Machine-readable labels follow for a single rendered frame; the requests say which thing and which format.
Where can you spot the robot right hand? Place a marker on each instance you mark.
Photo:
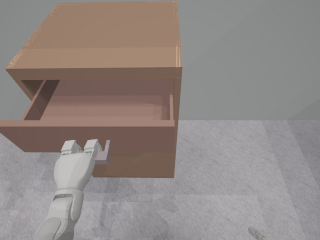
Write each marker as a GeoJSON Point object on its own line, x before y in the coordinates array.
{"type": "Point", "coordinates": [259, 234]}

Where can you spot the robot left hand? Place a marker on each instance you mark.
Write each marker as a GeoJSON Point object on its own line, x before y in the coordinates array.
{"type": "Point", "coordinates": [73, 170]}

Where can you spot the robot left forearm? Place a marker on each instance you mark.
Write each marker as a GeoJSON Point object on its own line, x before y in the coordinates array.
{"type": "Point", "coordinates": [63, 214]}

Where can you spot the handle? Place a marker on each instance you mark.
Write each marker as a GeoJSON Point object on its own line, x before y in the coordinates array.
{"type": "Point", "coordinates": [102, 157]}

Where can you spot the cabinet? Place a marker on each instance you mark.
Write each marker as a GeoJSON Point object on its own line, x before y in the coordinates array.
{"type": "Point", "coordinates": [118, 40]}

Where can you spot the drawer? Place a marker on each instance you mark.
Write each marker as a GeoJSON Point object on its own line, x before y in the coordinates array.
{"type": "Point", "coordinates": [136, 115]}

